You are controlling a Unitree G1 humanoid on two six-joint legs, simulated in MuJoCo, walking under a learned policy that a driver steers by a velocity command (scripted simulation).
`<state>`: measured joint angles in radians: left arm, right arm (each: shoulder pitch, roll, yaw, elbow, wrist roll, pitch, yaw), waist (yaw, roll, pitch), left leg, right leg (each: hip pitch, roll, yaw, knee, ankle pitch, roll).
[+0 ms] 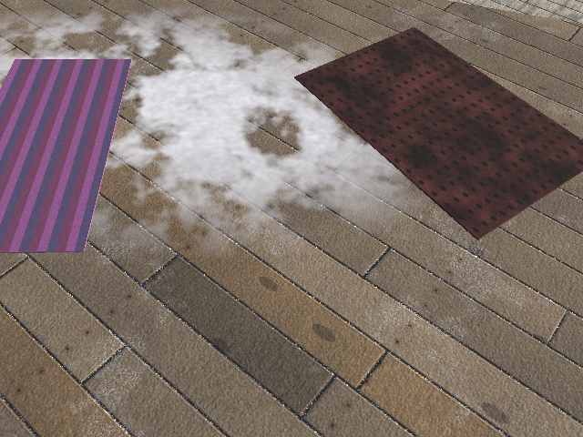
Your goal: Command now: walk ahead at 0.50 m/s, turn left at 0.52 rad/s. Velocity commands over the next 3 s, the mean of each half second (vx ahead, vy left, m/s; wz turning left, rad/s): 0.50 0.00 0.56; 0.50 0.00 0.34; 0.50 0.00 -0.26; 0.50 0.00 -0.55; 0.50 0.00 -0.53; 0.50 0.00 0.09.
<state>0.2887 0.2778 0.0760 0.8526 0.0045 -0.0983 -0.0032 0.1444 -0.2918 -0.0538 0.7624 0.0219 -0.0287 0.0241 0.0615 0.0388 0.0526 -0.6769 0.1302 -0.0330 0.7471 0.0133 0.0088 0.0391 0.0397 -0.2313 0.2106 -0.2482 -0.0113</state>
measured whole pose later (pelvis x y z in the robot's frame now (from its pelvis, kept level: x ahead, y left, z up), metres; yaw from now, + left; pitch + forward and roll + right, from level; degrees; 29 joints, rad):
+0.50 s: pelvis +0.29 +0.06 +0.01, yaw +17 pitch +2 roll -1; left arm 0.03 0.30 0.05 0.71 0.00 -0.09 -0.01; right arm 0.34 -0.29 -0.07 0.72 0.02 -0.05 -0.01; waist -0.07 -0.04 0.04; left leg -0.12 -0.11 -0.14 0.35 -0.24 0.08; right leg -0.63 -0.07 0.10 0.61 0.03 0.06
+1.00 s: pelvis +0.57 +0.12 +0.00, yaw +27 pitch +2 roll -2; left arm 0.38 0.28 0.06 0.88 -0.02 -0.08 -0.02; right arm 0.10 -0.27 -0.04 0.64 0.01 -0.06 0.02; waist 0.11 0.04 0.03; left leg -0.62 0.08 -0.04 0.65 -0.06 0.00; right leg -0.04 0.04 -0.03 0.25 -0.24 -0.02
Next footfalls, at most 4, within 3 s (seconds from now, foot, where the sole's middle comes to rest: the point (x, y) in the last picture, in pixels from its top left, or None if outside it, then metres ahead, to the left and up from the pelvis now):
0.14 left None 0.26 0.13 -0.78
0.64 right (312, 387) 0.58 0.01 -0.78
1.12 left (174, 327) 0.72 0.36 -0.78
1.64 right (246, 222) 1.07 0.21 -0.78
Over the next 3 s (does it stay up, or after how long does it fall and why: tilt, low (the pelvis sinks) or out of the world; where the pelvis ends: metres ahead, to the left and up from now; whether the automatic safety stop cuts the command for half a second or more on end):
stays up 1.59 0.18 0.00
